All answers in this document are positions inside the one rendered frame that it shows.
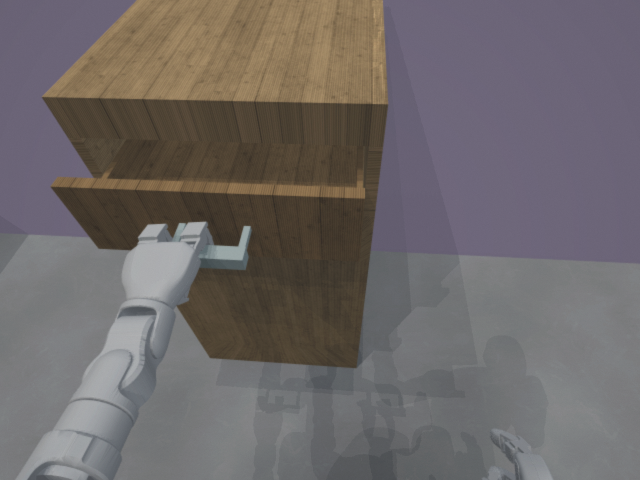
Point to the robot left forearm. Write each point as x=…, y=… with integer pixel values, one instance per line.
x=86, y=442

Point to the handle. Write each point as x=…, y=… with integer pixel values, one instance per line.
x=222, y=257

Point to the right robot hand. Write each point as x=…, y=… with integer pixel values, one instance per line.
x=528, y=466

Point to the left robot hand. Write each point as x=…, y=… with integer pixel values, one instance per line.
x=160, y=269

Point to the drawer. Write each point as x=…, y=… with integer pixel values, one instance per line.
x=302, y=201

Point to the cabinet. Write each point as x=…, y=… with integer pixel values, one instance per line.
x=249, y=71

